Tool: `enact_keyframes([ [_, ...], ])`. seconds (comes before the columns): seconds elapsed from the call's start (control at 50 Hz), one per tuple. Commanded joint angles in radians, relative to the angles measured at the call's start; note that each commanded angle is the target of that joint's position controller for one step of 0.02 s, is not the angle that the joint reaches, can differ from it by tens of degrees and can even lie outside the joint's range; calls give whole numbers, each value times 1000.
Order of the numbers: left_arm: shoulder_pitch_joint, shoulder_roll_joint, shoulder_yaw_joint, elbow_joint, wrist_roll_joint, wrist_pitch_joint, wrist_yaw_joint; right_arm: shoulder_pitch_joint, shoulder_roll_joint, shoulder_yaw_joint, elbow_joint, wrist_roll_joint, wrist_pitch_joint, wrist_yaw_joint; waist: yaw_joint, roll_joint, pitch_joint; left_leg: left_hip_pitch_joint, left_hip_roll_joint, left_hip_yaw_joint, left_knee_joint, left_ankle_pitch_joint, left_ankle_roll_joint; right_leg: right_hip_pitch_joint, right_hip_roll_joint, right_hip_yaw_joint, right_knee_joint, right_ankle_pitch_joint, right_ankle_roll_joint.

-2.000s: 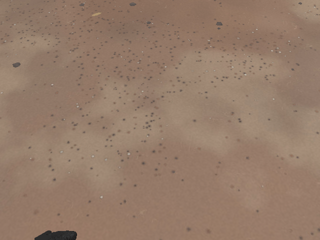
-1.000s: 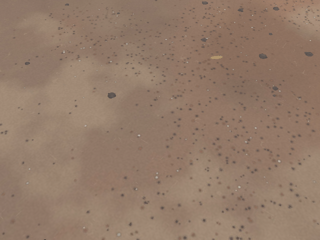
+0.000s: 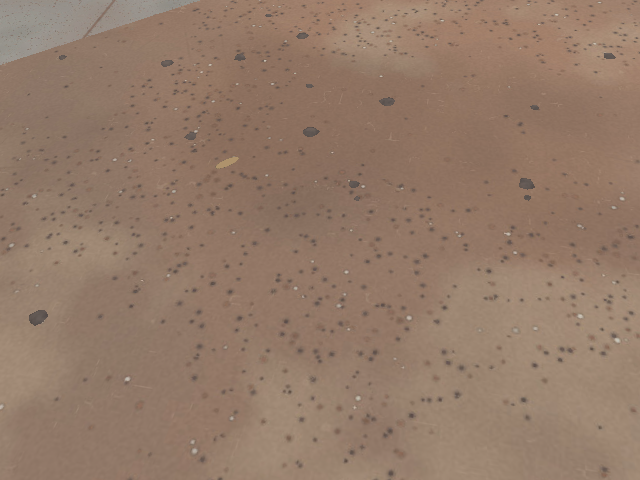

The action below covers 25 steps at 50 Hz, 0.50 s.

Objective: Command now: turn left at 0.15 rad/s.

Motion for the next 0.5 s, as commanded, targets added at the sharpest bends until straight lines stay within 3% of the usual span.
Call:
enact_keyframes([
  [0.02,-39,168,46,-34,-2,-12,17,-28,-77,-13,-62,10,-8,-2,32,-189,-65,15,9,-11,-55,26,-4,72,-246,128,-120,386,-167],
  [0.08,-15,214,66,-15,-13,7,28,-45,-91,-14,-84,15,-3,-3,56,-174,-50,-30,8,5,-56,-35,1,118,-314,186,-121,357,-209],
  [0.18,-49,217,77,-8,-18,19,34,-28,-73,-12,-95,15,5,8,44,-162,-58,-9,8,38,-84,-51,24,137,-352,161,-108,439,-216],
  [0.24,-76,228,84,-4,-31,27,37,4,-68,-13,-94,16,7,26,14,-169,-85,78,-14,78,-220,33,59,135,-342,103,-57,471,-181],
  [0.28,-63,220,87,14,-50,33,38,55,-83,-22,-82,9,5,34,-19,-144,-90,204,-42,81,-444,249,115,75,-289,28,45,334,-92],
  [0.3,-23,182,81,21,-34,30,34,67,-164,-45,-90,5,3,24,5,38,-92,326,70,-117,-537,514,178,-74,-201,-76,242,112,9],
  [0.32,-105,140,65,-40,6,23,34,70,-275,-67,-113,-4,-6,17,-2,274,-59,401,309,-472,-557,832,369,-367,-16,-108,474,-369,109],
  [0.34,-162,166,73,-55,-3,13,34,119,-236,-58,-115,-28,-29,23,-62,144,-135,406,335,-519,-592,649,468,-413,-6,47,655,-465,104],
  [0.36,-140,190,83,-49,-28,6,23,99,-206,-51,-107,-17,-50,25,-32,81,-114,419,283,-463,-621,368,427,-462,-40,87,688,-372,82],
  [0.38,-120,205,92,-30,-39,-2,15,62,-176,-47,-107,8,-60,23,-9,42,-71,415,226,-425,-648,82,365,-502,-69,93,652,-265,66],
  [0.4,-125,221,99,-20,-37,-9,13,46,-145,-35,-110,23,-63,17,-11,42,-28,414,209,-430,-689,-76,336,-541,-83,97,606,-183,61],
  [0.44,-132,212,99,-14,-34,-33,5,56,-133,-23,-115,11,-68,3,-7,71,1,401,168,-410,-740,-86,314,-519,-72,90,539,-50,69],
  [0.5,-140,194,96,-3,-31,-67,0,93,-146,-27,-115,2,-82,-6,-15,53,-5,425,140,-359,-746,48,306,-493,-57,88,395,65,90],
])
